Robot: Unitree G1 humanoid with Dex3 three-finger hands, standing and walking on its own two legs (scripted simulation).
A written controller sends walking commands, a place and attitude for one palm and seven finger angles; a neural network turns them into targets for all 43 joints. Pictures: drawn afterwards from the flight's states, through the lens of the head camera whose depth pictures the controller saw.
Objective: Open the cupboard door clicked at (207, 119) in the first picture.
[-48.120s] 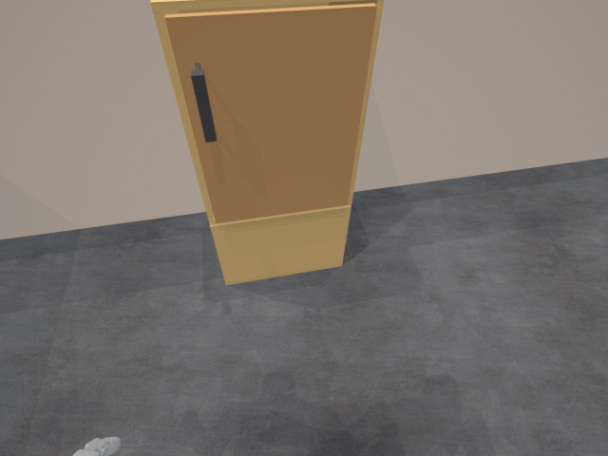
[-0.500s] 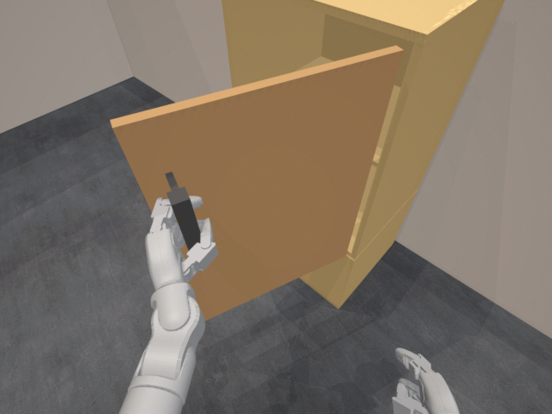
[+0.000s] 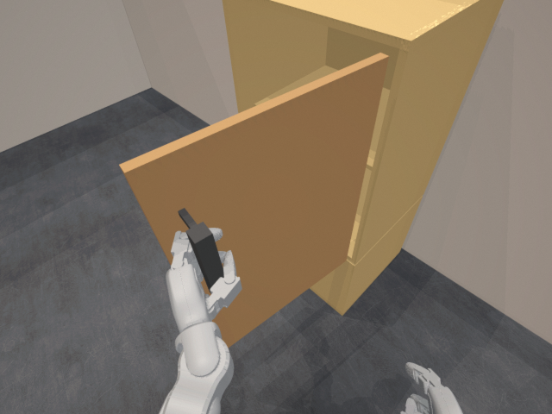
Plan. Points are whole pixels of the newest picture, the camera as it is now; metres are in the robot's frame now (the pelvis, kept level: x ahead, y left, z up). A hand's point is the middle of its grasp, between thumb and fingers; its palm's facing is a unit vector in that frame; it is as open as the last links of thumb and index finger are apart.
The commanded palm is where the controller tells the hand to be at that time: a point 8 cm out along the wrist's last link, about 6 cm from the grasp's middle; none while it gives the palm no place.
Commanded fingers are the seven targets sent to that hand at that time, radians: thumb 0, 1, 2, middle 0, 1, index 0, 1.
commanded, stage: open thumb and fingers to let go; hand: left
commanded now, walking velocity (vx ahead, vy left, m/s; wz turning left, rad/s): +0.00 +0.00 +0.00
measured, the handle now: (203, 256) +0.33 +0.12 +0.07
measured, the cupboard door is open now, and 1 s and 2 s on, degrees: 82 84 84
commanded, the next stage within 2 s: slide the hand sideways off the handle in 0.72 s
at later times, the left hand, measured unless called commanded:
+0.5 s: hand (228, 275) +0.29 +0.08 +0.07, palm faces +0.35 -0.94 -0.01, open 13.5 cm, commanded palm +0.25 +0.12 +0.07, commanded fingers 0.00 -0.50 0.30 -0.22 -0.75 -0.22 -0.75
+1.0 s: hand (223, 301) +0.26 +0.08 +0.07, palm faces -0.10 -0.99 -0.06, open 15.7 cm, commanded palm +0.24 +0.12 +0.07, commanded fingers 0.00 -0.50 0.30 -0.15 -0.30 -0.15 -0.30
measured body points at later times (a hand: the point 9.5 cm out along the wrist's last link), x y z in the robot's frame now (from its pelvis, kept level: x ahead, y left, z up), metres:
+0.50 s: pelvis -0.01 +0.01 +0.00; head +0.01 -0.01 +0.45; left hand +0.27 +0.13 +0.07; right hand +0.17 -0.20 -0.10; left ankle +0.02 +0.14 -0.71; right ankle -0.01 -0.05 -0.71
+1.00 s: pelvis -0.02 +0.03 -0.01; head -0.01 +0.01 +0.44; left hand +0.26 +0.14 +0.07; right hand +0.15 -0.19 -0.10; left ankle +0.02 +0.14 -0.71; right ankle -0.01 -0.05 -0.71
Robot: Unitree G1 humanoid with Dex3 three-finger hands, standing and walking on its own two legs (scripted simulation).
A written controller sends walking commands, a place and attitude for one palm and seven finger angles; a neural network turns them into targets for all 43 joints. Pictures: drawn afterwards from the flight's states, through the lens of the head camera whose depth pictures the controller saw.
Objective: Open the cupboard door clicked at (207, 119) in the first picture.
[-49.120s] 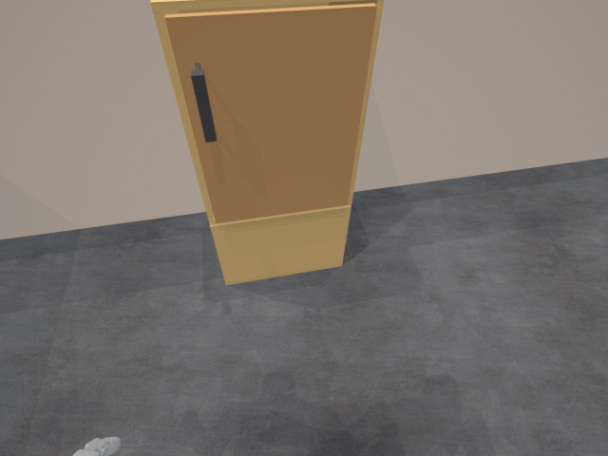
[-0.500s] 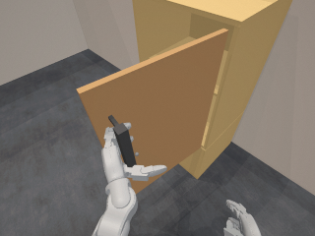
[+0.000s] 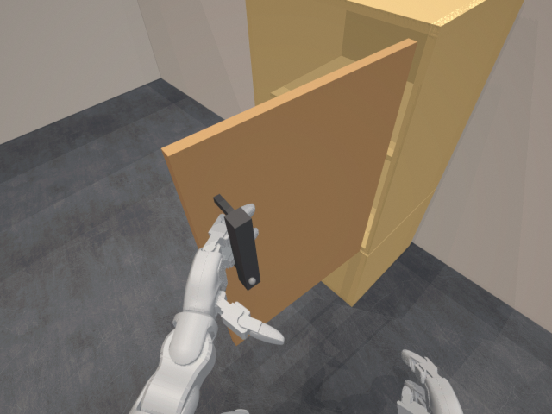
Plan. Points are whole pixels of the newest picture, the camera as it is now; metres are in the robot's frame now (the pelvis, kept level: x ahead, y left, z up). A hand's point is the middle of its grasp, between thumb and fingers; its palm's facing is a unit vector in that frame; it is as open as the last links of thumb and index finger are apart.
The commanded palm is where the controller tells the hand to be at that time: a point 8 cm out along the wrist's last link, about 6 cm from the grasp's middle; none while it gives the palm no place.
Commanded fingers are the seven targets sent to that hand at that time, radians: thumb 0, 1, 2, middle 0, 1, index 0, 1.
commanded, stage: slide the hand sideways off the handle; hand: left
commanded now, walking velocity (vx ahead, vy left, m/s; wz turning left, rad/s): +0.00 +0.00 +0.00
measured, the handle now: (236, 243) +0.34 +0.08 +0.08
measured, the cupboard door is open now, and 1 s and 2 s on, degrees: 84 84 84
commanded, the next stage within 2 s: draw the hand back to the body in 1.02 s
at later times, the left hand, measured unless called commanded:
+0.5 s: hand (234, 299) +0.25 +0.07 +0.08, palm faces -0.06 -1.00 +0.00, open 16.0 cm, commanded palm +0.22 +0.14 +0.08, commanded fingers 0.00 -0.50 0.30 -0.15 -0.30 -0.15 -0.30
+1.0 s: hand (193, 323) +0.22 +0.12 +0.07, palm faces -0.01 -1.00 -0.04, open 16.0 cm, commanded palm +0.19 +0.18 +0.08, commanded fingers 0.00 -0.50 0.30 -0.15 -0.30 -0.15 -0.30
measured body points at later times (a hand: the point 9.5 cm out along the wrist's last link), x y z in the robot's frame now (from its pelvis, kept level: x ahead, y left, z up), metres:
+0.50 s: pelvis +0.02 +0.01 +0.00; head +0.04 -0.01 +0.45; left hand +0.25 +0.13 +0.08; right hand +0.18 -0.22 -0.08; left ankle +0.04 +0.11 -0.70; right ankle +0.01 -0.08 -0.70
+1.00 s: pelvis +0.03 -0.01 -0.01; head +0.05 -0.03 +0.44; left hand +0.21 +0.18 +0.08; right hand +0.20 -0.24 -0.09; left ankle +0.04 +0.11 -0.70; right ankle +0.01 -0.08 -0.70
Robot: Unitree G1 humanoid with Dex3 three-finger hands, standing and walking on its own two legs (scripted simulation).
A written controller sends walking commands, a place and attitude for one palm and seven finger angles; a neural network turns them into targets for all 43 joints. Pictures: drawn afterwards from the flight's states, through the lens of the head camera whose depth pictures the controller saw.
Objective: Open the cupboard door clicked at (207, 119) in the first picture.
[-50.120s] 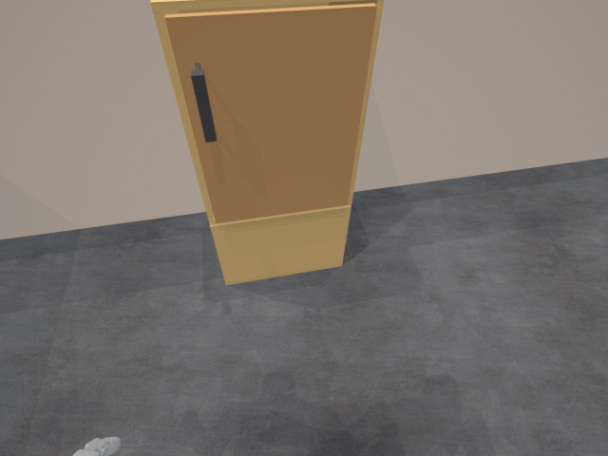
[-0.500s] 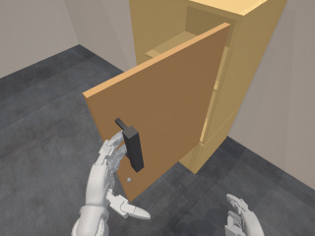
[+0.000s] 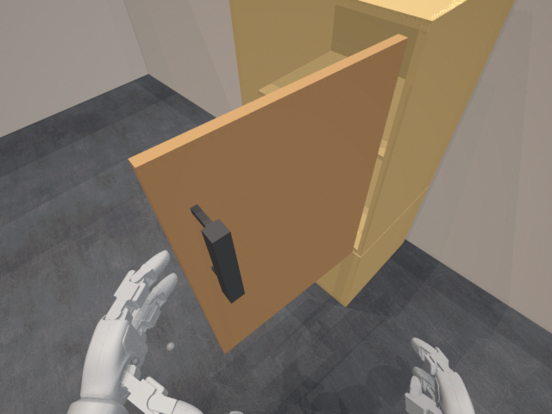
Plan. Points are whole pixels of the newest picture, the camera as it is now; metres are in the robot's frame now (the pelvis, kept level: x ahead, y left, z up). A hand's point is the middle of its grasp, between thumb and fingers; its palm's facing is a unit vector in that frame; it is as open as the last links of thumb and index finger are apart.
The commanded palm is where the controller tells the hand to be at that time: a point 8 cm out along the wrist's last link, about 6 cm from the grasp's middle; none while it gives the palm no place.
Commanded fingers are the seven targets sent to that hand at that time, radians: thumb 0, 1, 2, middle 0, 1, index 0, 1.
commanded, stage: slide the hand sideways off the handle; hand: left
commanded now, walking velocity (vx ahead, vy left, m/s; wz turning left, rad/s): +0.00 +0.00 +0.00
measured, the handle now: (217, 255) +0.31 +0.10 +0.08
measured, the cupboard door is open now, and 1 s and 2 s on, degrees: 84 84 84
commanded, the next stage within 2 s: draw the hand back to the body in 0.02 s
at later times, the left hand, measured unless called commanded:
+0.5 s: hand (120, 340) +0.19 +0.18 +0.12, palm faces +0.01 -1.00 -0.06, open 16.3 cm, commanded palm +0.15 +0.24 +0.13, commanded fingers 0.00 -0.50 0.30 -0.15 -0.30 -0.15 -0.30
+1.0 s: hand (30, 307) +0.20 +0.26 +0.16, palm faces +0.29 -0.89 -0.37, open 13.0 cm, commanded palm +0.15 +0.31 +0.18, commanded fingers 0.00 0.38 0.68 -0.18 -0.30 -0.18 -0.30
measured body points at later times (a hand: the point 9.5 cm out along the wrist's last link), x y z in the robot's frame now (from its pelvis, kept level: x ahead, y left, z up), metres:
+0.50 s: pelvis +0.00 +0.02 +0.01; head +0.00 +0.00 +0.46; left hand +0.18 +0.23 +0.12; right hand +0.18 -0.20 -0.06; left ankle +0.01 +0.12 -0.69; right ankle -0.01 -0.07 -0.69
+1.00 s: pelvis +0.01 +0.05 +0.05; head +0.00 +0.03 +0.50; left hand +0.18 +0.31 +0.18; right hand +0.20 -0.17 -0.03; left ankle +0.01 +0.12 -0.69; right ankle -0.01 -0.07 -0.69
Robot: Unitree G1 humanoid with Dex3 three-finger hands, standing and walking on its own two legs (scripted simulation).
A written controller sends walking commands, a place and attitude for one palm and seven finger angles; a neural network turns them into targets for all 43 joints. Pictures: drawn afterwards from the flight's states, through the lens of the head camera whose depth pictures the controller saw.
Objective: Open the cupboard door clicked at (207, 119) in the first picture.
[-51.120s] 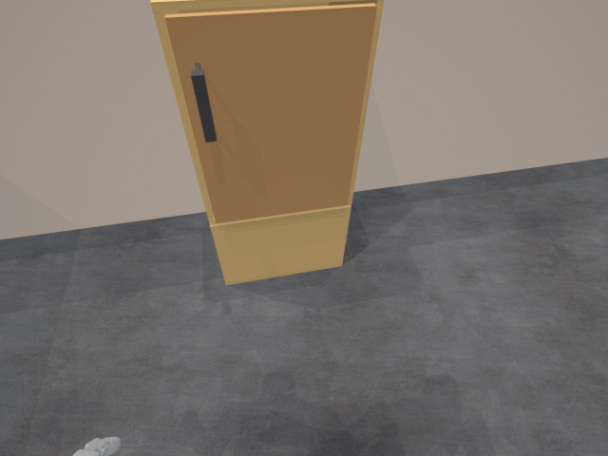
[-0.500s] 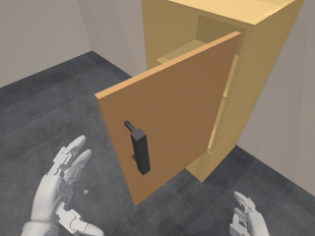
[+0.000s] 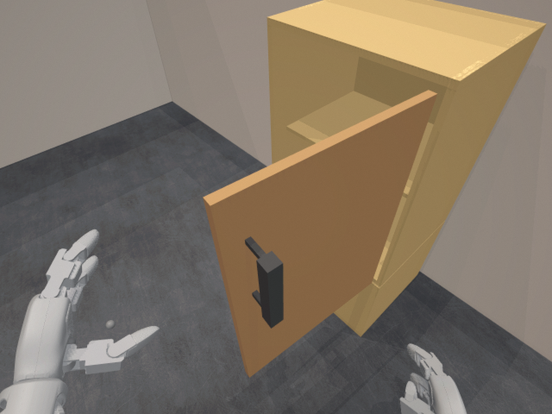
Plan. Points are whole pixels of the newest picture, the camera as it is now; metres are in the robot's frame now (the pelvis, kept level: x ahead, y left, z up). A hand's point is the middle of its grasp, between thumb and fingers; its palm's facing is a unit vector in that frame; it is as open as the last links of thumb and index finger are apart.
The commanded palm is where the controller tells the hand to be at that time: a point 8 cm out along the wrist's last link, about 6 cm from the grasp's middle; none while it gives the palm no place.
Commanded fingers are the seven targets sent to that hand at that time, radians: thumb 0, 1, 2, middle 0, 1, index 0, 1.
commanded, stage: draw the hand back to the body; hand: left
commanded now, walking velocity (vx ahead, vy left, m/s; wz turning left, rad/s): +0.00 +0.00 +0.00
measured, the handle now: (262, 282) +0.30 +0.06 +0.04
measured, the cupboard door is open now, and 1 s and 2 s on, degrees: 84 84 84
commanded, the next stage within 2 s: step back with the hand held close in 0.70 s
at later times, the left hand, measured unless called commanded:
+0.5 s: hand (66, 292) +0.19 +0.26 +0.16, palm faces +0.45 -0.81 -0.39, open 7.7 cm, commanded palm +0.14 +0.30 +0.17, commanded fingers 0.00 0.90 0.90 -0.20 -0.30 -0.20 -0.30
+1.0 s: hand (80, 291) +0.19 +0.24 +0.16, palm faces +0.39 -0.79 -0.47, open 7.4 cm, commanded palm +0.14 +0.28 +0.18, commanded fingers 0.00 0.90 0.90 -0.20 -0.30 -0.20 -0.30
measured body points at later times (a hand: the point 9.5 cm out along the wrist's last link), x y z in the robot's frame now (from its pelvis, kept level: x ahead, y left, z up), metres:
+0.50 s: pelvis +0.00 +0.00 +0.01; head -0.02 -0.02 +0.46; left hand +0.16 +0.30 +0.18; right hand +0.18 -0.23 -0.08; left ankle +0.00 +0.07 -0.74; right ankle -0.02 -0.12 -0.74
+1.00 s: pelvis -0.01 -0.02 +0.01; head -0.01 -0.04 +0.46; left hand +0.17 +0.28 +0.19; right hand +0.17 -0.26 -0.08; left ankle +0.00 +0.07 -0.74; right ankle -0.02 -0.12 -0.74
